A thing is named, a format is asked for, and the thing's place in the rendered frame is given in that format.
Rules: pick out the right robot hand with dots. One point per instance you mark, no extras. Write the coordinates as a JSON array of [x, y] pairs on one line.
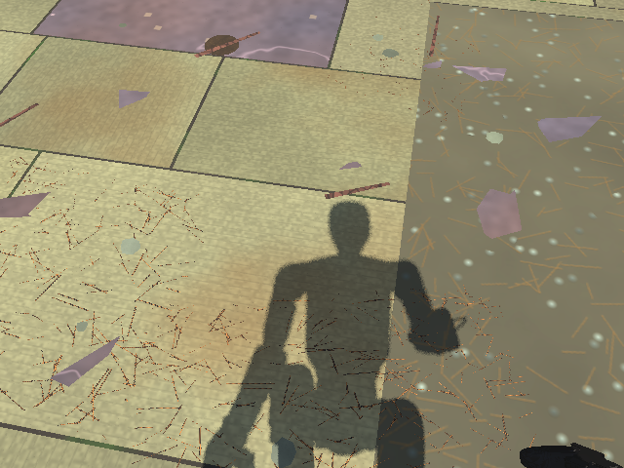
[[575, 456]]

